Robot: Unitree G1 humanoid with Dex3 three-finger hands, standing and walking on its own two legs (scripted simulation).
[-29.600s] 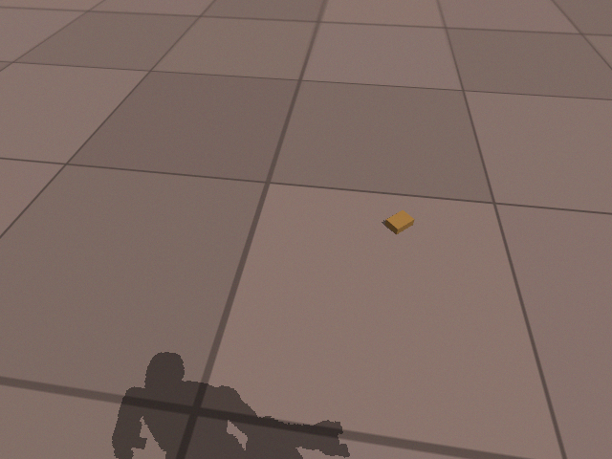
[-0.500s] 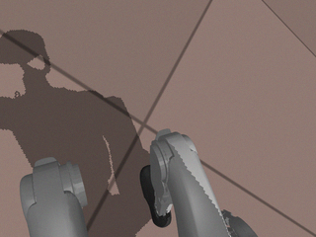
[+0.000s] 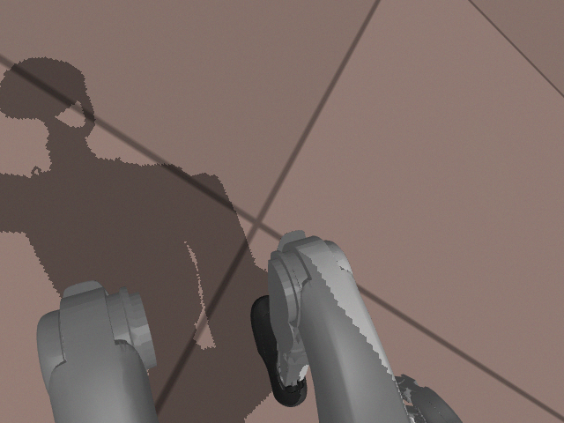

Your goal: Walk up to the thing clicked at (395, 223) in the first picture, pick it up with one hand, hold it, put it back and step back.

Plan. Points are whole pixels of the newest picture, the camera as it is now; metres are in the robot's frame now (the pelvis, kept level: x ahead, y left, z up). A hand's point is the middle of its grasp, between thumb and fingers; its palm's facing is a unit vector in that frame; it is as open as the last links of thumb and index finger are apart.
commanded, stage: rise first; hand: left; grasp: from above
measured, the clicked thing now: out of the picture +0.49 +0.36 -0.30
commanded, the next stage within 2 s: none
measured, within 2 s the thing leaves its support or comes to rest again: neither
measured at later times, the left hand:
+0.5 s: hand out of the picture +0.45 +0.40 -0.16, palm faces -0.44 -0.09 -0.90, open 13.1 cm
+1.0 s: hand out of the picture +0.45 +0.40 -0.17, palm faces -0.44 -0.09 -0.90, open 12.5 cm
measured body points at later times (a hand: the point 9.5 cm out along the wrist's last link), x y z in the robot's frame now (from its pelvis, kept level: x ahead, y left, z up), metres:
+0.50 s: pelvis +0.00 +0.00 +0.00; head +0.24 +0.13 +0.36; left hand +0.46 +0.40 -0.11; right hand +0.07 -0.27 -0.07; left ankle +0.07 +0.12 -0.28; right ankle +0.12 -0.14 -0.28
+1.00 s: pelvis +0.00 +0.00 +0.00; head +0.24 +0.13 +0.35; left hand +0.46 +0.40 -0.12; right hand +0.06 -0.27 -0.07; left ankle +0.07 +0.12 -0.28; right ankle +0.12 -0.14 -0.28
